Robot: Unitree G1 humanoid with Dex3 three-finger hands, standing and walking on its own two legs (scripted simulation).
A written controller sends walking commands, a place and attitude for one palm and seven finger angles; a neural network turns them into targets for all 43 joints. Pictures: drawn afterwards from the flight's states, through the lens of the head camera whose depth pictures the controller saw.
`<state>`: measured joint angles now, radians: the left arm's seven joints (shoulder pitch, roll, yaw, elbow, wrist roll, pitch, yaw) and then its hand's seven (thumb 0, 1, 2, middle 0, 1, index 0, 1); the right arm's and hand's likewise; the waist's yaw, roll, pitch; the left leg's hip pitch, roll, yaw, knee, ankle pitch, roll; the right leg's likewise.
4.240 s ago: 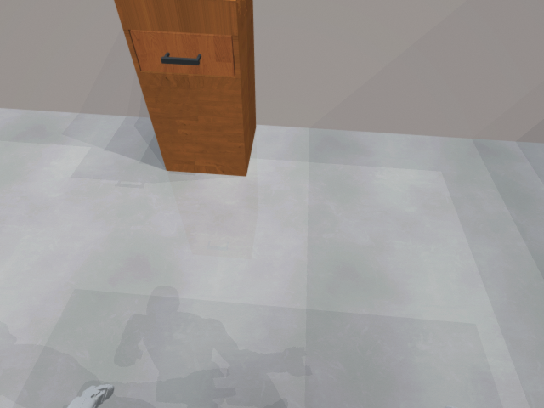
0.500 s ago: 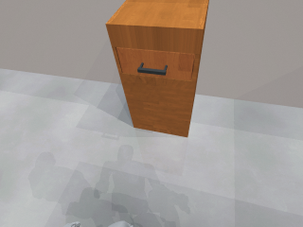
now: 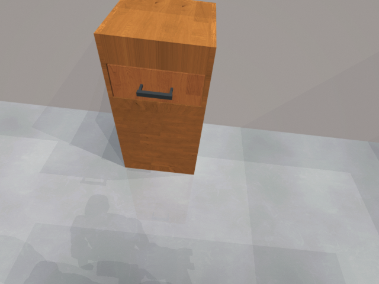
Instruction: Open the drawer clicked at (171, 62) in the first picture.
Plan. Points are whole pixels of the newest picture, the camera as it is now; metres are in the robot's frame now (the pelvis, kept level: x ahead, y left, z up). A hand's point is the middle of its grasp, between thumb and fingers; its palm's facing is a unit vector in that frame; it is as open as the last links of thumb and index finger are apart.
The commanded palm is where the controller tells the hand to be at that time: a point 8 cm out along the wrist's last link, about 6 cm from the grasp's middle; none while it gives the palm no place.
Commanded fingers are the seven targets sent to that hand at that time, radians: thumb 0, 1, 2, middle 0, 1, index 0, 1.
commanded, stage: take the last steps up to it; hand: left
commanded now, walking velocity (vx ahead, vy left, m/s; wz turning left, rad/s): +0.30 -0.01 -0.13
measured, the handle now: (155, 91) +0.82 +0.18 -0.12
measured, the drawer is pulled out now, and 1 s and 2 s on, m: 0.00 0.00 0.00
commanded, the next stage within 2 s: come to a stop and stand still in 1.10 s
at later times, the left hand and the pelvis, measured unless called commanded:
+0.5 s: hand out of the picture +0.14 +0.13 -0.16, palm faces -0.08 -0.98 -0.18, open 7.4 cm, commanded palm none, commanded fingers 0.00 0.90 0.90 -0.20 -0.30 -0.20 -0.30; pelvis +0.04 -0.03 +0.00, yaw -3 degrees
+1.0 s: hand out of the picture +0.11 +0.17 -0.18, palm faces +0.07 -0.99 -0.13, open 7.4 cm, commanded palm none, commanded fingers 0.00 0.90 0.90 -0.20 -0.30 -0.20 -0.30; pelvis +0.20 +0.02 -0.01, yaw -3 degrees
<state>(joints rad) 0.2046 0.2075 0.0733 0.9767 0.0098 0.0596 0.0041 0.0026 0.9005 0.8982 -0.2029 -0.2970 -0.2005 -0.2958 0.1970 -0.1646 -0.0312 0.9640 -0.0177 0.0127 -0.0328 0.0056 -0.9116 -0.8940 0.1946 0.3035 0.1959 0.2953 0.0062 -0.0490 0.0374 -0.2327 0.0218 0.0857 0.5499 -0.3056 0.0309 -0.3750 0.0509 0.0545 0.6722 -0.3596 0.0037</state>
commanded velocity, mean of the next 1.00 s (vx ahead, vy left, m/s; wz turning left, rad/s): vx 0.28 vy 0.01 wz -0.01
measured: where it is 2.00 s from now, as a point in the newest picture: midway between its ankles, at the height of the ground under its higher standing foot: outside the picture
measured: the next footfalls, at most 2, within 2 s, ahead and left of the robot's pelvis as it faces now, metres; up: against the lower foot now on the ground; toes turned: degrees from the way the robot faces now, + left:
right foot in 0.46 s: +0.07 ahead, -0.15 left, +0.00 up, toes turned -10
left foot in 0.92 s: +0.31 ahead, +0.11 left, +0.00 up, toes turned +7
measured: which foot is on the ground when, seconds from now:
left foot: down 0.00-0.46, up 0.48-0.90, down 0.92-1.00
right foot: up 0.00-0.44, down 0.46-0.92, up 0.94-1.00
